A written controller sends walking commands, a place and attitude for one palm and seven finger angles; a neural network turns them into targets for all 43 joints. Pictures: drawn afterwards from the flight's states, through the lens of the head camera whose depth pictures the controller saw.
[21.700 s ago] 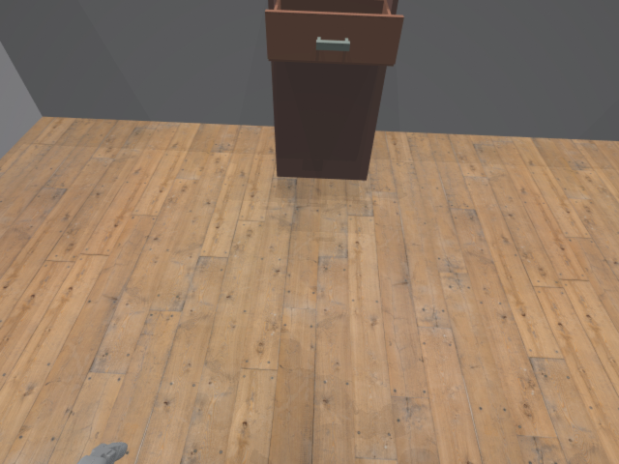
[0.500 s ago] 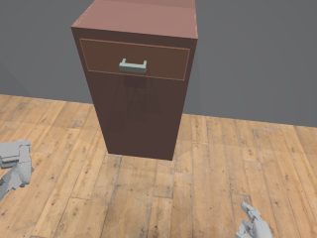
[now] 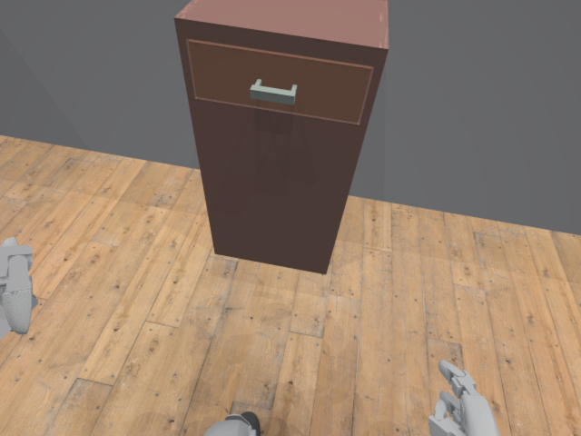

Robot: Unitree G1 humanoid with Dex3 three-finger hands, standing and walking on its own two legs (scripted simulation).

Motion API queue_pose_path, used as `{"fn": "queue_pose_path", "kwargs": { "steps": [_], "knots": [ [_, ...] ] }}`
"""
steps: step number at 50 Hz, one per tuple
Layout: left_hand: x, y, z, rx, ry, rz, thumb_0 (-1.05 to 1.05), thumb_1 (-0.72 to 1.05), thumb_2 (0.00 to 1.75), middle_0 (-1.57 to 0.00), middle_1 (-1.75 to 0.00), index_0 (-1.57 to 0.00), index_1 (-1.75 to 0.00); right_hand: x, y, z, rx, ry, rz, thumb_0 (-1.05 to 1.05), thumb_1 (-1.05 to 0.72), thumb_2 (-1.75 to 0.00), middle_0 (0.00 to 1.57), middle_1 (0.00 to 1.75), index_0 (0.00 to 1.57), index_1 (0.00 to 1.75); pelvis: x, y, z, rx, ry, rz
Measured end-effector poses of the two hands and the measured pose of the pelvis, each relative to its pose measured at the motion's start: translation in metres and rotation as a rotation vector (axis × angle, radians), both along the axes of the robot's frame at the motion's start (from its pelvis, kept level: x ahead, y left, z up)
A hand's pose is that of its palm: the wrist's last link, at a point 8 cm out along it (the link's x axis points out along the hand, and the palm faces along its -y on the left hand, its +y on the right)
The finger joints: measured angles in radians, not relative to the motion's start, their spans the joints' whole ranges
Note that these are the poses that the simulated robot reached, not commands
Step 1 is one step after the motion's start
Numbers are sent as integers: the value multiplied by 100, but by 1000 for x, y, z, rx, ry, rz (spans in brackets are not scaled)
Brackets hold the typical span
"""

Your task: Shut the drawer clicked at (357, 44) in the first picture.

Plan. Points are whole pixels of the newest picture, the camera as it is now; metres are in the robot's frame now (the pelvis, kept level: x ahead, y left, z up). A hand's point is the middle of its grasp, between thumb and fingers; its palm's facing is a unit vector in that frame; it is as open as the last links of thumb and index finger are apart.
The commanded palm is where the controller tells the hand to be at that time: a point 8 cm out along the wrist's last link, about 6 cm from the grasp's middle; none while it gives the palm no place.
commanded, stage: stop stepping back and stand still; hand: left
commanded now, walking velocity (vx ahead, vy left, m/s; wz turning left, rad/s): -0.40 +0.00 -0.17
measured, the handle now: (274, 90) +0.82 +0.07 +0.04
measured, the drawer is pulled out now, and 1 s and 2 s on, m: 0.00 0.00 0.00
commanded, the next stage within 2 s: let the arm hang, fingers relaxed in 0.98 s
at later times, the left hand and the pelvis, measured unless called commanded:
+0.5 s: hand out of the picture +0.10 +0.24 +0.19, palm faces +0.23 -0.86 -0.46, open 3.2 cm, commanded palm +0.05 +0.29 +0.20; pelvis -0.12 +0.03 +0.02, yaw -9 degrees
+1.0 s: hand out of the picture +0.06 +0.25 +0.19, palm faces +0.23 -0.85 -0.48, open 3.2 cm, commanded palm +0.01 +0.30 +0.20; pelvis -0.17 +0.05 +0.01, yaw -11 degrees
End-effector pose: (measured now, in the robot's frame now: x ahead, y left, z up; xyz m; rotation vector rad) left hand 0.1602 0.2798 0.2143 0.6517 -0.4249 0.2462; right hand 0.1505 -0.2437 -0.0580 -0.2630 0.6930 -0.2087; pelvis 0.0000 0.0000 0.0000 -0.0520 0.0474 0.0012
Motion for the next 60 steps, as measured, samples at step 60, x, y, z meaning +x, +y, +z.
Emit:
{"fn": "queue_pose_path", "kwargs": {
  "steps": [60],
  "knots": [
    [-107, 34, -162, -341, 670, 32, 0, 90, 89, -137, -156, -136, -156, -241, 39, -24, 40, 139, -101, 1, -90, -90, 20, 30, 20, 30, -179, 70, 7, 11, -71, -107]
  ]
}}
